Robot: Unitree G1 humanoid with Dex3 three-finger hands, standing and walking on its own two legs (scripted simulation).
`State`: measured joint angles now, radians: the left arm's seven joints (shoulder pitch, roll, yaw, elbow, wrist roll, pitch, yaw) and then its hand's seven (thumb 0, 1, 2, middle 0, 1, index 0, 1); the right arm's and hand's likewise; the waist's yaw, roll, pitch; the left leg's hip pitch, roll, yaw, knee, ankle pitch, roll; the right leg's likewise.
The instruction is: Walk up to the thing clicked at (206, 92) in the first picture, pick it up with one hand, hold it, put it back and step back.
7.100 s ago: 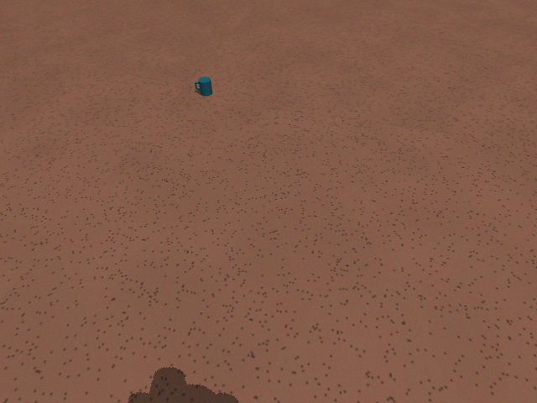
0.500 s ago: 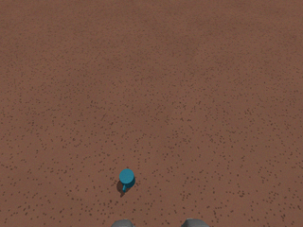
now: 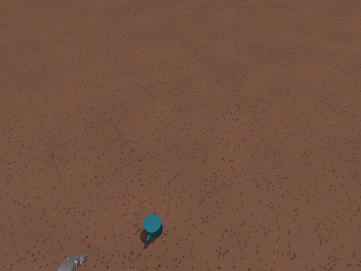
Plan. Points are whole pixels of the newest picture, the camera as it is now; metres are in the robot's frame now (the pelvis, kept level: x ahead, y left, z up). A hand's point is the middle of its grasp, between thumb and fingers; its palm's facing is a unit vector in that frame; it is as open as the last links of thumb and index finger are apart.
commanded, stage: walk up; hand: left
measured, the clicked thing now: (152, 229) +0.41 +0.20 -0.71
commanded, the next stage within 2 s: stand in 0.86 s
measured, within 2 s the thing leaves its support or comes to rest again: neither
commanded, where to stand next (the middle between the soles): +0.06 -0.02 m, yaw +1 degrees
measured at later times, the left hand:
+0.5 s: hand out of the picture +0.08 +0.27 -0.15, palm faces +0.06 -0.95 -0.31, open 7.4 cm
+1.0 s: hand out of the picture +0.07 +0.27 -0.15, palm faces +0.07 -0.95 -0.31, open 7.4 cm
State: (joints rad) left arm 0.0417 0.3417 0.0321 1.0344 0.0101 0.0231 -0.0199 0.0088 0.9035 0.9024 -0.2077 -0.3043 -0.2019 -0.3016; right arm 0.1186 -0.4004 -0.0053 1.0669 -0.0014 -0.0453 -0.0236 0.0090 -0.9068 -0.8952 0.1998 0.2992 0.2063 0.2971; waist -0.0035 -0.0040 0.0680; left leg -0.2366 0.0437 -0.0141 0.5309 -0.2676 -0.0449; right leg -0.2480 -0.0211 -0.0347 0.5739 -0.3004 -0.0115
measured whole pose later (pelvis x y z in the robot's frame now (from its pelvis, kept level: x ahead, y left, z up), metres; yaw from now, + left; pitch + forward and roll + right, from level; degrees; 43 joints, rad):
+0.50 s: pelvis +0.00 +0.01 +0.01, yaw +2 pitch -1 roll +0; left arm 0.06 0.36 0.06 1.10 0.01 0.04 -0.03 0.01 0.91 0.90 -0.21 -0.30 -0.20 -0.30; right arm 0.13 -0.36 0.01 1.12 -0.01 -0.04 -0.02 0.01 -0.91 -0.90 0.20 0.30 0.21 0.30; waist 0.01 -0.01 0.07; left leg -0.21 0.03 -0.04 0.43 -0.21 -0.03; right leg -0.18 -0.03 -0.07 0.42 -0.23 0.01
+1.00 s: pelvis +0.00 +0.01 +0.01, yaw +3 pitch -2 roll +0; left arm 0.08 0.34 0.04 1.12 0.00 0.01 -0.02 0.01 0.91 0.90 -0.21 -0.30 -0.20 -0.30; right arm 0.08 -0.36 0.01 1.11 -0.02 -0.02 0.00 0.01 -0.91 -0.90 0.20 0.30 0.21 0.30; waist 0.02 0.00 0.06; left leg -0.17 0.03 -0.06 0.39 -0.19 -0.04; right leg -0.13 -0.03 -0.08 0.38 -0.21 0.01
